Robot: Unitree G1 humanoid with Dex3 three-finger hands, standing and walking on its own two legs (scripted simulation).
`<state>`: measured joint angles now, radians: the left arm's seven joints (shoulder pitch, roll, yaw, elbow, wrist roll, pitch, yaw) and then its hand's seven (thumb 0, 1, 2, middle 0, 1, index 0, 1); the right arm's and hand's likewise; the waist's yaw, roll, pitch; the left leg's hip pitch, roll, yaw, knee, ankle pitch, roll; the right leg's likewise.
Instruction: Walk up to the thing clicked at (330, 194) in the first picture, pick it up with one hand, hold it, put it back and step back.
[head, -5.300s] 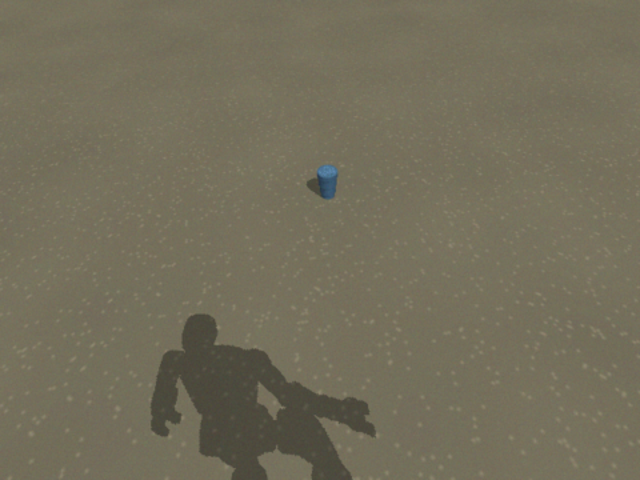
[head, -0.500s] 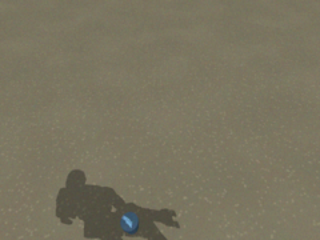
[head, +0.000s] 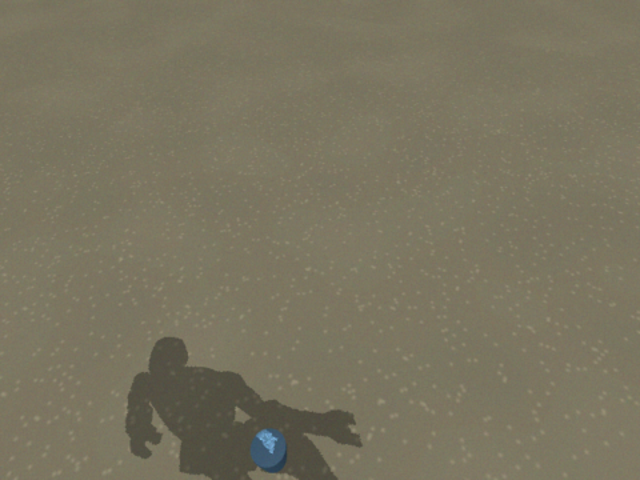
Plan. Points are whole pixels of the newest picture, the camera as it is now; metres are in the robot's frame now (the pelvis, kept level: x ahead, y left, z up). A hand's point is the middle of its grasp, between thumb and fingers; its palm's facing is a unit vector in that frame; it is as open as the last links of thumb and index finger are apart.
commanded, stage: walk up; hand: left
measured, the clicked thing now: (271, 454) +0.33 +0.19 -0.71
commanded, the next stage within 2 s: stand in 0.28 s
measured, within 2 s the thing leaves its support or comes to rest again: neither
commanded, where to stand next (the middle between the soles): +0.07 +0.01 m, yaw +1 degrees
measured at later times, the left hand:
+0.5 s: hand out of the picture +0.09 +0.25 -0.16, palm faces -0.03 -0.94 -0.34, open 7.4 cm
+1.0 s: hand out of the picture +0.07 +0.25 -0.16, palm faces -0.03 -0.94 -0.35, open 7.4 cm
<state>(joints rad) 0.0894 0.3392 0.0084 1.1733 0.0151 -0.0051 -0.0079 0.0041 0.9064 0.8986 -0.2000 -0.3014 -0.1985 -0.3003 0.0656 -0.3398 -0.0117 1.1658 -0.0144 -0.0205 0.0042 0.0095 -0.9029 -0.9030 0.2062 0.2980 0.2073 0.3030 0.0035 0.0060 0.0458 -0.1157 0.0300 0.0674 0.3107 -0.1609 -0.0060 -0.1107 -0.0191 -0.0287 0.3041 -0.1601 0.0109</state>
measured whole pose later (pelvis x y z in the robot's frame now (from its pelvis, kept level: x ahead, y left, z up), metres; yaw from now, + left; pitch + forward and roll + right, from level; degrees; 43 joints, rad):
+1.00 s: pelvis +0.00 -0.01 +0.00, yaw +0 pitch -2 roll +0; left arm 0.11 0.35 -0.01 1.14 0.01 -0.01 0.00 0.00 0.91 0.90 -0.20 -0.30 -0.20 -0.30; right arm 0.10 -0.34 -0.01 1.16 -0.02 -0.01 0.01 0.01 -0.90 -0.90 0.21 0.30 0.21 0.30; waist 0.00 0.00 0.04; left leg -0.10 0.04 0.06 0.29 -0.15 -0.02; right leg -0.10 -0.01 -0.04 0.30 -0.16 0.00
